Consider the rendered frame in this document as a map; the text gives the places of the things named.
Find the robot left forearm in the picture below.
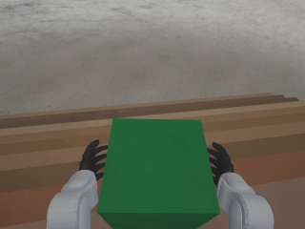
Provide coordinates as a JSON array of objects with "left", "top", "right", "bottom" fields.
[{"left": 46, "top": 170, "right": 98, "bottom": 229}]

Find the robot left hand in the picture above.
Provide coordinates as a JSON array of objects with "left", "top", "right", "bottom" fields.
[{"left": 78, "top": 139, "right": 109, "bottom": 181}]

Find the robot right forearm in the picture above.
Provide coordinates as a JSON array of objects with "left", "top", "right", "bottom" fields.
[{"left": 216, "top": 172, "right": 275, "bottom": 229}]

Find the robot right hand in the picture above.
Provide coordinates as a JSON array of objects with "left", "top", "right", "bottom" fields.
[{"left": 207, "top": 142, "right": 234, "bottom": 188}]

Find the carton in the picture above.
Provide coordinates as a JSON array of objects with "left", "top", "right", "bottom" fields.
[{"left": 97, "top": 118, "right": 220, "bottom": 229}]

